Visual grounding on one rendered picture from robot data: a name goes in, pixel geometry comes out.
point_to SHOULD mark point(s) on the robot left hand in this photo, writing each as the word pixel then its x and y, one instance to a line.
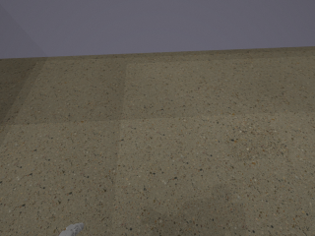
pixel 73 229

